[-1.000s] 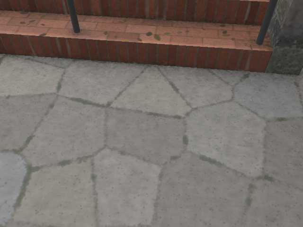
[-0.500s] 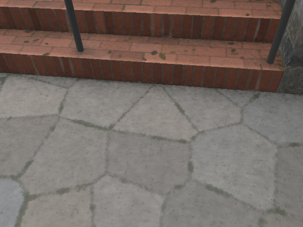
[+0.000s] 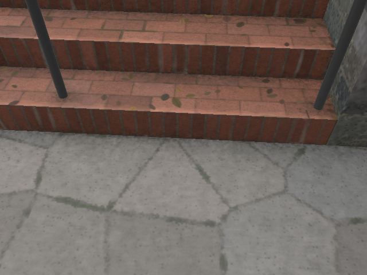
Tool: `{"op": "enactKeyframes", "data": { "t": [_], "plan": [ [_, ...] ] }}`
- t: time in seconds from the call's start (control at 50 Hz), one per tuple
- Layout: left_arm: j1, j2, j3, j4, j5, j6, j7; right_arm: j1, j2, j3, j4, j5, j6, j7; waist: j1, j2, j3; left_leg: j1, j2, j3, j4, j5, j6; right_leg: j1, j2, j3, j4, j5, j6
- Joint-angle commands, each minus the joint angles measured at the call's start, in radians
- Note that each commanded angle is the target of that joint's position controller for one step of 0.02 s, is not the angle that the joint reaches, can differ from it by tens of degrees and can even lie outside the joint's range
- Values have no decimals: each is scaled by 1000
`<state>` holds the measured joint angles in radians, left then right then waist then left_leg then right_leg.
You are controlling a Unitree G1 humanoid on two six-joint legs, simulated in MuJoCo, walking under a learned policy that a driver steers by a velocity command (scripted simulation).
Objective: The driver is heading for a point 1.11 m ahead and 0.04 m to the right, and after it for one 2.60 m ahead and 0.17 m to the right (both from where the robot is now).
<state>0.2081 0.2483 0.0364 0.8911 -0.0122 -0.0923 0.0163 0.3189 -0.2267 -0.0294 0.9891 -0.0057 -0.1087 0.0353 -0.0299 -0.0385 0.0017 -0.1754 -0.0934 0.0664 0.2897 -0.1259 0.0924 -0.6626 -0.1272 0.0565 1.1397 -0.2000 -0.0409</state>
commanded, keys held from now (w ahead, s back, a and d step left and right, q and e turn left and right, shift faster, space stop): w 1.00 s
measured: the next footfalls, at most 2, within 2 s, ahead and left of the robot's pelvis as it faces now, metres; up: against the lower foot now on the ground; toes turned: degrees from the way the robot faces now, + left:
right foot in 0.30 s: +0.34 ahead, -0.17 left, +0.00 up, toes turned -2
left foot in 0.84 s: +0.63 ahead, +0.05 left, +0.00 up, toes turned +5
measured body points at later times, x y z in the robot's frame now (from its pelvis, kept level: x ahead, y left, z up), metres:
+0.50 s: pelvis +0.28 -0.08 +0.00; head +0.29 -0.10 +0.45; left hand +0.33 +0.18 -0.12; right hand +0.37 -0.35 -0.14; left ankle +0.29 +0.08 -0.66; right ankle +0.29 -0.16 -0.74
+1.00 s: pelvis +0.55 -0.02 +0.00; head +0.58 +0.00 +0.44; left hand +0.56 +0.24 -0.16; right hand +0.62 -0.28 -0.13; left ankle +0.59 +0.05 -0.74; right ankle +0.47 -0.16 -0.66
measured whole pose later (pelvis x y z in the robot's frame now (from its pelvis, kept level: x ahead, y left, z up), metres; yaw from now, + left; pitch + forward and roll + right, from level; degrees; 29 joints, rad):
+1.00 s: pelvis +0.55 -0.02 +0.00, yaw +1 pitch +0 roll +0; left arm 0.31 0.24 0.05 0.98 0.03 -0.07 -0.02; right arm 0.23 -0.23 -0.05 0.94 -0.02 -0.09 0.02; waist 0.01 -0.03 0.05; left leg -0.28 -0.04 0.09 0.41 -0.15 0.08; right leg -0.39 -0.04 -0.01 1.09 -0.32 -0.08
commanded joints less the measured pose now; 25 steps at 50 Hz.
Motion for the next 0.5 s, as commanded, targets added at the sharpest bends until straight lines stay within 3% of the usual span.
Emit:
{"op": "enactKeyframes", "data": {
  "t": [0.02,0.1,0.2,0.24,0.26,0.28,0.3,0.32,0.34,0.36,0.38,0.4,0.44,0.46,0.5],
  "plan": [
    [36,46,13,-42,13,3,7,-42,-132,-21,-55,1,-18,-19,48,75,55,-110,279,-207,-207,67,172,-18,-42,1,-140,161,27],
    [-128,29,7,-84,3,-8,-6,40,-160,-25,-38,17,-5,-35,-12,75,54,-19,264,-160,-190,82,127,13,3,-37,-431,307,35],
    [-249,44,3,-134,-10,-17,-36,113,-170,-32,-5,27,16,-37,-48,90,81,144,327,-179,-118,55,113,10,32,-43,-583,218,17],
    [-226,66,10,-139,-10,-26,-46,104,-181,-38,-3,27,27,-39,-22,104,67,188,351,-193,-63,106,97,68,48,-52,-624,136,-11],
    [-171,85,20,-128,-9,-30,-48,84,-188,-39,-7,27,33,-40,16,114,38,190,344,-183,1,222,83,156,73,-73,-645,107,-28],
    [-42,120,41,-90,-7,-33,-45,66,-176,-34,-13,22,38,-40,81,106,-35,171,296,-143,153,386,60,325,107,-99,-667,99,-53],
    [163,193,69,-39,-1,-35,-37,56,-137,-17,-35,8,38,-39,159,51,-181,27,235,-85,428,352,25,621,16,1,-639,124,-110],
    [295,310,98,-12,14,-26,-35,159,-20,19,-53,4,16,-30,142,-202,-326,-400,64,-11,838,-32,-56,1028,-234,437,-700,18,-267],
    [311,229,75,-7,12,-25,-39,159,-59,13,-37,21,-12,-24,149,-222,-390,-545,45,-167,1001,-420,-46,1071,-284,690,-836,-64,-303],
    [216,167,54,-24,7,-28,-39,66,-155,-12,-63,47,-27,-21,129,-150,-237,-630,109,-185,1059,-362,-23,947,-252,548,-842,-66,-244],
    [116,130,41,-49,6,-25,-39,0,-162,-15,-81,48,-28,-24,99,-76,-153,-608,167,-155,1027,-262,-17,799,-210,398,-860,9,-209],
    [48,96,30,-59,8,-24,-45,-35,-148,-19,-85,34,-22,-31,71,-19,-85,-568,201,-138,961,-191,-22,665,-164,296,-900,78,-190],
    [19,66,21,-49,18,-27,-53,-7,-109,-23,-78,22,8,-37,20,-46,-42,-459,235,-134,873,-114,-33,526,-103,182,-964,147,-170],
    [37,72,23,-36,17,-30,-53,9,-89,-22,-73,21,19,-38,11,-42,-34,-445,234,-124,856,-97,-40,502,-92,147,-980,198,-178],
    [75,101,31,-12,18,-33,-46,-25,-88,-26,-89,16,29,-41,6,-24,-8,-492,238,-119,793,-34,-55,502,-88,100,-999,288,-189]
  ]
}}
